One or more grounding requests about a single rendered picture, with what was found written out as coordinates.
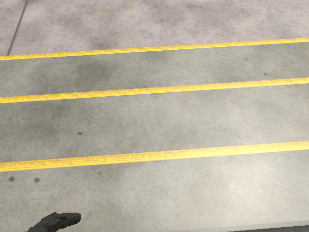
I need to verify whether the left robot hand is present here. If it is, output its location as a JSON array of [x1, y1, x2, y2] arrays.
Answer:
[[25, 212, 81, 232]]

